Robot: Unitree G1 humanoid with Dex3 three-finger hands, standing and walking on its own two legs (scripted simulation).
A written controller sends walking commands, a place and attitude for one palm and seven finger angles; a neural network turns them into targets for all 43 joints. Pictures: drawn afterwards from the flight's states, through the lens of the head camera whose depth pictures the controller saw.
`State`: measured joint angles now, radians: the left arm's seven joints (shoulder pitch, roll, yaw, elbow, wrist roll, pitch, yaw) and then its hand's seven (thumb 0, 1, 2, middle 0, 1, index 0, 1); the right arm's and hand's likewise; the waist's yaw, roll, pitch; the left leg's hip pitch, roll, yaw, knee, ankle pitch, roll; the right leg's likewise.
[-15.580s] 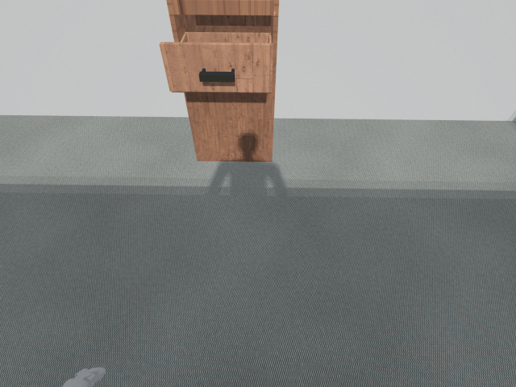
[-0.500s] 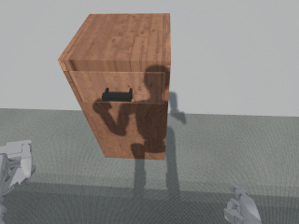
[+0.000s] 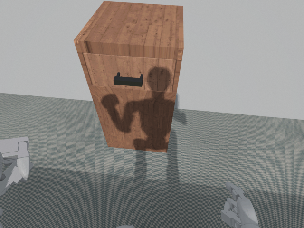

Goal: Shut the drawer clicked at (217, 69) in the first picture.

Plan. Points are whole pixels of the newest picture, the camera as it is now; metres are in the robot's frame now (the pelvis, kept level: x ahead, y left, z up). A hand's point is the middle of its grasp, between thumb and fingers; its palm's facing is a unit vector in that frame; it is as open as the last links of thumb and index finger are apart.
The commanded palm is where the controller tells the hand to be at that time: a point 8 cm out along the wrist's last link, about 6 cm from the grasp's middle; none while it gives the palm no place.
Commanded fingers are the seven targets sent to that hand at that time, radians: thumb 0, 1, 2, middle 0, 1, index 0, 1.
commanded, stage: step back with the hand held close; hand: left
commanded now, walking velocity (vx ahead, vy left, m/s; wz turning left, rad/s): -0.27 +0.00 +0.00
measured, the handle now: (129, 78) +0.72 +0.16 -0.06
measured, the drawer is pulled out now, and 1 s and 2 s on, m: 0.00 0.00 0.00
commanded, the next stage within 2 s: stop stepping back and stand still in 0.62 s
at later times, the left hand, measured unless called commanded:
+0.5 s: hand (10, 211) +0.12 +0.23 +0.17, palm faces +0.32 -0.82 -0.48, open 3.2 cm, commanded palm +0.05 +0.27 +0.19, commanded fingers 0.00 0.90 0.90 -1.40 -1.60 -1.40 -1.60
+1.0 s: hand out of the picture +0.02 +0.26 +0.17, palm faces +0.38 -0.81 -0.45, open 3.2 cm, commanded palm -0.05 +0.29 +0.19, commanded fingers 0.00 0.90 0.90 -1.40 -1.60 -1.40 -1.60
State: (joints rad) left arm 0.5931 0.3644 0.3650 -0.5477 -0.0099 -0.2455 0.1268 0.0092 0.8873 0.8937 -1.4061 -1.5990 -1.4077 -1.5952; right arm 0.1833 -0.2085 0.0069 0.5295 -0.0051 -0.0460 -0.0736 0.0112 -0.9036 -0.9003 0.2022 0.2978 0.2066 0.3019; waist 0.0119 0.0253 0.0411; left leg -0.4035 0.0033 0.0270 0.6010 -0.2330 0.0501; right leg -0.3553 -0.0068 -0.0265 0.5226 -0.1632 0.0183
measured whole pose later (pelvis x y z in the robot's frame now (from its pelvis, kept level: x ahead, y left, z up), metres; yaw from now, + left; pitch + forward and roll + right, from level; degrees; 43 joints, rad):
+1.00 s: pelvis -0.18 +0.01 +0.00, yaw +1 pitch +1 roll +2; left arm 0.60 0.42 0.39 -0.57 -0.02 -0.23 0.15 0.01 0.89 0.89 -1.41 -1.60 -1.41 -1.60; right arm 0.26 -0.18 0.01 0.63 -0.01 -0.12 -0.08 0.01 -0.91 -0.90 0.20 0.30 0.20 0.30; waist 0.00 -0.09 0.01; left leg -0.24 -0.01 0.04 0.51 -0.28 0.00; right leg -0.37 -0.01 0.02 0.62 -0.31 0.01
